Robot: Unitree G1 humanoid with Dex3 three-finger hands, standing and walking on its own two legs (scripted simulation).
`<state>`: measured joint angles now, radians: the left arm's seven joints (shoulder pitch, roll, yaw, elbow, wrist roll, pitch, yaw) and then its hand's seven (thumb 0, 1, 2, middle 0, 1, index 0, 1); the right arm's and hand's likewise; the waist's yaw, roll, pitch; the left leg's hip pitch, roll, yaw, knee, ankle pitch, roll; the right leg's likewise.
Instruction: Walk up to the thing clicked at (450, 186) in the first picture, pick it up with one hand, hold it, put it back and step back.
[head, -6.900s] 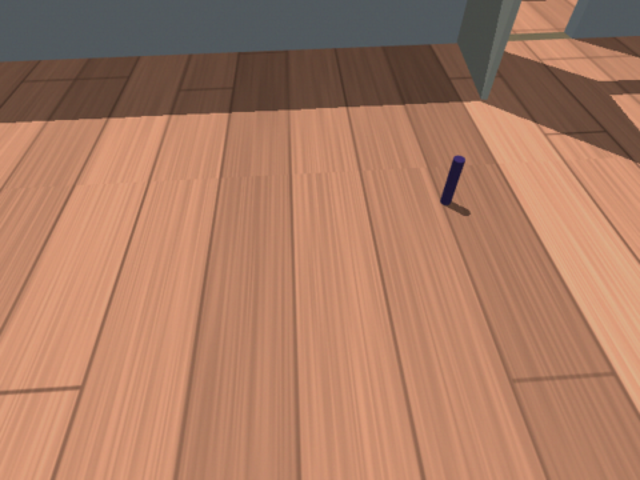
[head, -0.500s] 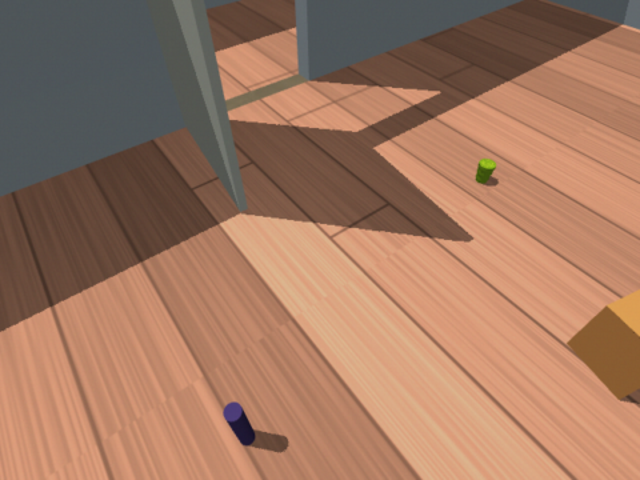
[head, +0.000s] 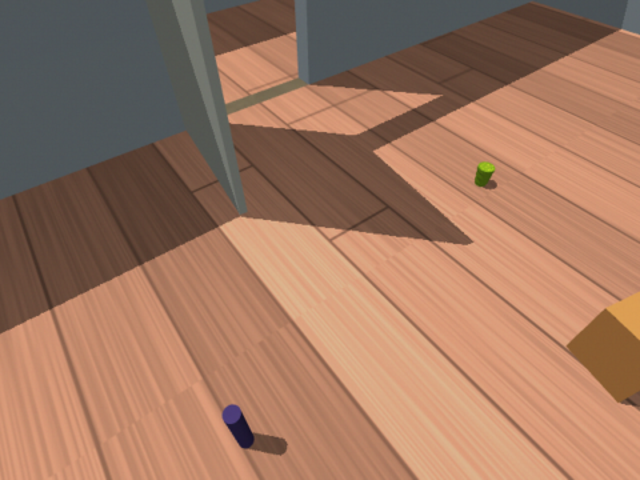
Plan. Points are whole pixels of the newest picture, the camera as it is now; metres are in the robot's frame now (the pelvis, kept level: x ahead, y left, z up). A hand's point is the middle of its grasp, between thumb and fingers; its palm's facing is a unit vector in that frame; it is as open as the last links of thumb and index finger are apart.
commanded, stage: stand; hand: left
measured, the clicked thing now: (239, 428) +0.36 +0.24 -0.66
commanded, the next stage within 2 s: go down in 0.74 s
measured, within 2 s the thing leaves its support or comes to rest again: neither
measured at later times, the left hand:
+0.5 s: hand out of the picture +0.07 +0.26 -0.15, palm faces -0.02 -0.93 -0.36, open 7.4 cm
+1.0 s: hand out of the picture +0.13 +0.25 -0.16, palm faces +0.05 -0.94 -0.33, open 9.1 cm
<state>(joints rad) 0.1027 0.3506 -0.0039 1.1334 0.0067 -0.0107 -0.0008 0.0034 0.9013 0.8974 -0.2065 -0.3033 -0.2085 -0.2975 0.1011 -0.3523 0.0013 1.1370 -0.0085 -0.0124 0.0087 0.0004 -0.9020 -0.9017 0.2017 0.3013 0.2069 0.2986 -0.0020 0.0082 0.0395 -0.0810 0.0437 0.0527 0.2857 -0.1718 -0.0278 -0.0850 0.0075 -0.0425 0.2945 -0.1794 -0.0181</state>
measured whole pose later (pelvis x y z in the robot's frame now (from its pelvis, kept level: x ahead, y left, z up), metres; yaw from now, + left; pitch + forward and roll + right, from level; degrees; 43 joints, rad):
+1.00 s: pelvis -0.01 +0.00 -0.01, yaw +1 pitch +3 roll +0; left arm -0.03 0.32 0.09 1.08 0.01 -0.02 -0.01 0.01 0.71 0.70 -0.11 -0.18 -0.11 -0.17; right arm 0.18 -0.31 -0.01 0.90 0.04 -0.05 -0.03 0.00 -0.95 -0.91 0.20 0.30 0.20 0.30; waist -0.01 0.01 0.06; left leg -0.28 0.03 0.03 0.45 -0.22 -0.02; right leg -0.27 -0.01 -0.06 0.45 -0.24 -0.02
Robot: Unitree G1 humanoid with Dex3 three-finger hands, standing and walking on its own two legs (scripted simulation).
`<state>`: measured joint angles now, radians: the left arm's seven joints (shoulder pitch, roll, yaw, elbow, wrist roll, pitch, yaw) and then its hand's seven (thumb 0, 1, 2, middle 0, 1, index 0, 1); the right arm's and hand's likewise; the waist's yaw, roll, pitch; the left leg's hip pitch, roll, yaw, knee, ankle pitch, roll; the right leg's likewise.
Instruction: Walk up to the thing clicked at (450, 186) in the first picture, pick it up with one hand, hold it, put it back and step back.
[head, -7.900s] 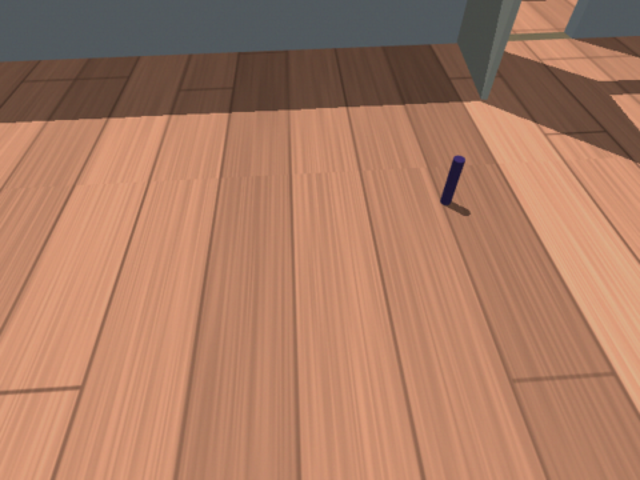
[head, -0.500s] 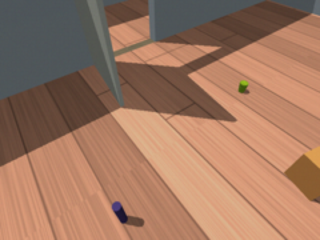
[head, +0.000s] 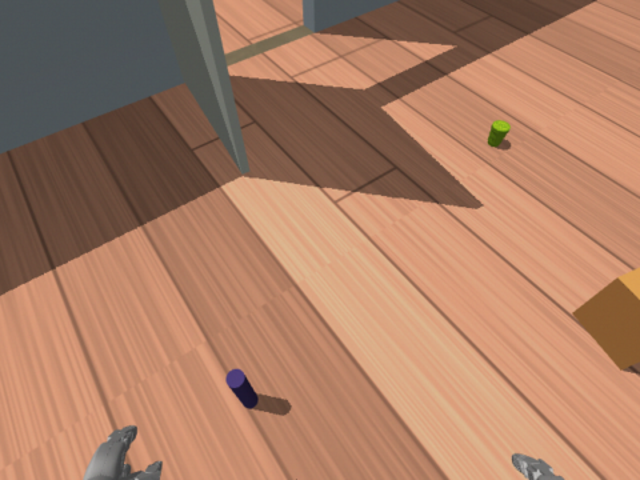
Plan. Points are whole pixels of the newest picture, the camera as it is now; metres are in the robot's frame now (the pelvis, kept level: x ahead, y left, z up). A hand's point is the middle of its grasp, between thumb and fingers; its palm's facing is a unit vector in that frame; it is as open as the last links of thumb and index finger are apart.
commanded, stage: go down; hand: left
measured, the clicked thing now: (243, 390) +0.38 +0.23 -0.65
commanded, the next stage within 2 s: none
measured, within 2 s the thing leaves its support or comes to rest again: neither
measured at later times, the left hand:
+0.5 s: hand (143, 465) +0.16 +0.27 -0.17, palm faces +0.03 -0.94 -0.33, open 16.7 cm
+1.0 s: hand (131, 475) +0.15 +0.30 -0.20, palm faces +0.07 -0.95 -0.30, open 17.1 cm
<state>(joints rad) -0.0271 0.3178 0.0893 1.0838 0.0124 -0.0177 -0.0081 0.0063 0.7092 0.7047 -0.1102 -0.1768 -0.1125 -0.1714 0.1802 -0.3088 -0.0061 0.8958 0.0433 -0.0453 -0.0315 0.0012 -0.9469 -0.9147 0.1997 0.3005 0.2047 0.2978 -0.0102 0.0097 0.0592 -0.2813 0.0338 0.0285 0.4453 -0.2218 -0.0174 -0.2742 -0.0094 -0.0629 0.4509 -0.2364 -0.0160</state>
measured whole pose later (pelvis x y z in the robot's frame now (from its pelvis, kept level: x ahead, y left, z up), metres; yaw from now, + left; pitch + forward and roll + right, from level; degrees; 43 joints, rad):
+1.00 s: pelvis -0.01 +0.01 -0.10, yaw +0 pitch +19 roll -2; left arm 0.28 0.39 0.29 0.39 -0.01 0.17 -0.17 -0.01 -0.48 0.06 -0.10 -0.07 -0.09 -0.07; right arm 0.21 -0.25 -0.02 0.54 0.01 -0.18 -0.07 0.01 -0.85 -0.89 0.20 0.30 0.21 0.30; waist -0.03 0.00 -0.13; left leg -0.98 0.05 -0.02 1.21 -0.56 0.00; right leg -0.94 -0.02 -0.09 1.16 -0.55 -0.01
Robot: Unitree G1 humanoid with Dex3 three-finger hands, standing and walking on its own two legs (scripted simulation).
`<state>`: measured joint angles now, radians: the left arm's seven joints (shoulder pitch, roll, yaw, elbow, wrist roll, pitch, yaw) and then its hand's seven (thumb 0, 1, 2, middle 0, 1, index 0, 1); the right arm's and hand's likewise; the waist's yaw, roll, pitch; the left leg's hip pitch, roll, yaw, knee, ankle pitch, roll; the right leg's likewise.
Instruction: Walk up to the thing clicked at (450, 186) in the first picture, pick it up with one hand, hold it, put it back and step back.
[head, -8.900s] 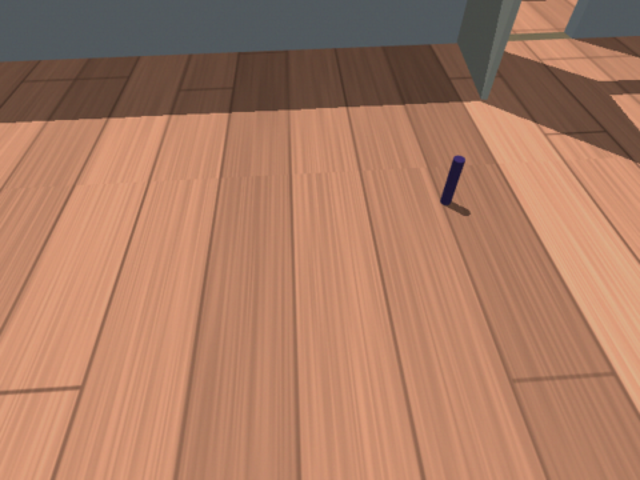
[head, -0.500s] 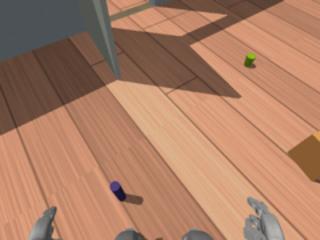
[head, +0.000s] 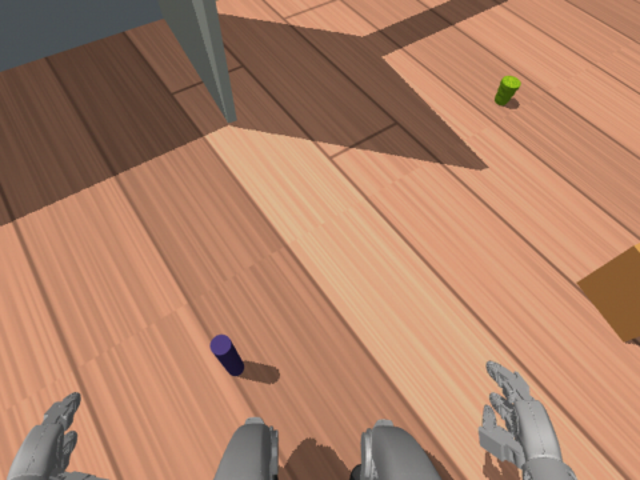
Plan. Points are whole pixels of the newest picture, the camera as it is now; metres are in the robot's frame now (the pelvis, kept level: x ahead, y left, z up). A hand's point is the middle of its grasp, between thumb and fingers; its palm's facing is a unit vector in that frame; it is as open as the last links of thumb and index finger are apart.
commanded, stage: go down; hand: left
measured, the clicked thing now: (229, 357) +0.39 +0.21 -0.56
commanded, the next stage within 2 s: approach in 1.84 s
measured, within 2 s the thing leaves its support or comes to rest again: neither
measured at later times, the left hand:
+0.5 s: hand (92, 390) +0.26 +0.35 -0.20, palm faces +0.10 -0.98 -0.17, open 17.6 cm
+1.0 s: hand (90, 368) +0.30 +0.39 -0.24, palm faces +0.10 -0.99 -0.12, open 17.7 cm
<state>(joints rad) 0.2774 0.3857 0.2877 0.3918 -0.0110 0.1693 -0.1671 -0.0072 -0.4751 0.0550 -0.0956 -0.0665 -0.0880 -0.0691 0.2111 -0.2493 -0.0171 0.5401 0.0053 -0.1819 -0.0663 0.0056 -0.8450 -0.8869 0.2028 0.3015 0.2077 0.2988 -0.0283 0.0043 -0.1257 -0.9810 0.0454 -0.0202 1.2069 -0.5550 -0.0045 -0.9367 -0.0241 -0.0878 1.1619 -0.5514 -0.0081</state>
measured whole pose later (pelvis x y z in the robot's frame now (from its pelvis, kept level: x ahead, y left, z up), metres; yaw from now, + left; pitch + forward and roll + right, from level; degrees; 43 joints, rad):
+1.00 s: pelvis -0.07 +0.01 -0.22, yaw -4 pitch +34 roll -6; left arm -0.43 0.81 0.75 1.03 -0.21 -0.35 -0.71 -0.02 -0.60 0.07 -0.05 -0.07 -0.05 -0.06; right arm 0.11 -0.35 0.08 0.68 -0.02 -0.22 -0.06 0.00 -0.89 -0.90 0.20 0.30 0.21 0.30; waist -0.05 -0.02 -0.14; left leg -1.93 0.05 -0.07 2.01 -0.69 0.01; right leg -1.87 -0.03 -0.10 1.95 -0.68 -0.02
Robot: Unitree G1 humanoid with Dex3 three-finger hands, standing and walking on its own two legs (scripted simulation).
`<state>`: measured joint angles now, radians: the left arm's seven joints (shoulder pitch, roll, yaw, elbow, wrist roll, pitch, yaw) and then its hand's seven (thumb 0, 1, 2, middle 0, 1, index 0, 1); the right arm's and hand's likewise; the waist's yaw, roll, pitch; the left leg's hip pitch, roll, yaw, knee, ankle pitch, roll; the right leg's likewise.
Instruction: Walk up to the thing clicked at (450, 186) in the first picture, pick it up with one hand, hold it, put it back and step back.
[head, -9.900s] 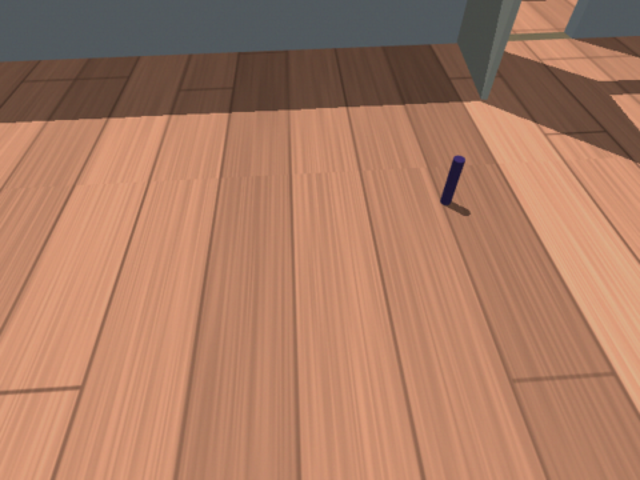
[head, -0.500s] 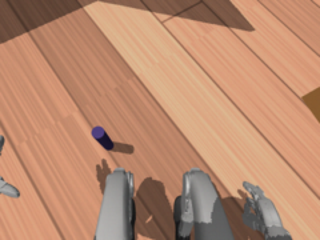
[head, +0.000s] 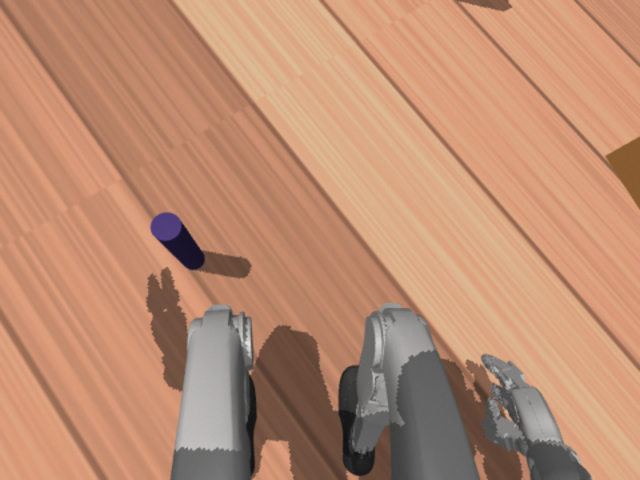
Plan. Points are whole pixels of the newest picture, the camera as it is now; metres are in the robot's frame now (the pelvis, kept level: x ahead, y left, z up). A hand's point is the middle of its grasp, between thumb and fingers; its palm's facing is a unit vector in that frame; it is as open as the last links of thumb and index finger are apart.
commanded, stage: go down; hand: left
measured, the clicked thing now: (182, 245) +0.44 +0.24 -0.34
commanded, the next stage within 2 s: approach in 0.84 s
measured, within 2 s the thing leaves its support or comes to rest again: neither
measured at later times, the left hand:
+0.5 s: hand out of the picture +0.35 +0.42 -0.04, palm faces +0.16 -0.98 -0.10, open 17.7 cm
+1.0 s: hand out of the picture +0.36 +0.42 -0.05, palm faces +0.15 -0.98 -0.08, open 17.7 cm
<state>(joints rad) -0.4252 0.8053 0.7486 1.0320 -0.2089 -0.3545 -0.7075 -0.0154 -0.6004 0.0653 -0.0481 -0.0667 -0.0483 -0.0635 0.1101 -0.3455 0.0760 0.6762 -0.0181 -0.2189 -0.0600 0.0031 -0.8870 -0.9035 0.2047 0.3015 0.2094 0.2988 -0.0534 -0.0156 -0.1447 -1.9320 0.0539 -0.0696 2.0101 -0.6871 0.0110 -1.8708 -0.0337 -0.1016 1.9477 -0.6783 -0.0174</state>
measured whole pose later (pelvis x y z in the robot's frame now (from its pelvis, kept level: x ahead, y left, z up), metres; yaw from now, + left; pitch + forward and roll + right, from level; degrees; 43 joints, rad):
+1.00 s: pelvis -0.01 +0.00 -0.06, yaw -1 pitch +34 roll -7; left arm -0.57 0.94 0.82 1.12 -0.22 -0.36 -0.79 -0.02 -0.61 0.04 -0.06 -0.06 -0.05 -0.06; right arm 0.11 -0.37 0.12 0.67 -0.04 -0.21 -0.06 0.00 -0.89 -0.90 0.21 0.30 0.21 0.30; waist -0.08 -0.03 -0.10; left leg -2.10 0.05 -0.09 2.19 -0.69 0.02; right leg -2.02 -0.04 -0.11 2.11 -0.68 -0.01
